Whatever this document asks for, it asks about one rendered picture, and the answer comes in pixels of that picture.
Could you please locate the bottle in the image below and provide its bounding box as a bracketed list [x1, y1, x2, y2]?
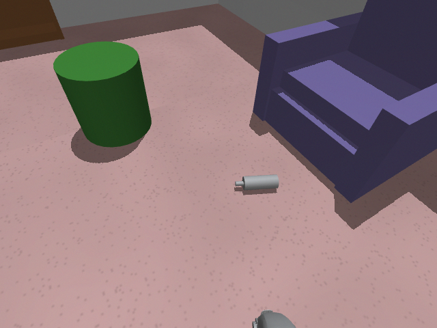
[235, 174, 279, 190]

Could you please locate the armchair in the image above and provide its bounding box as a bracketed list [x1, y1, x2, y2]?
[253, 0, 437, 203]

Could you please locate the bookshelf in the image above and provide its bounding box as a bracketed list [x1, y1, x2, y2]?
[0, 0, 65, 50]

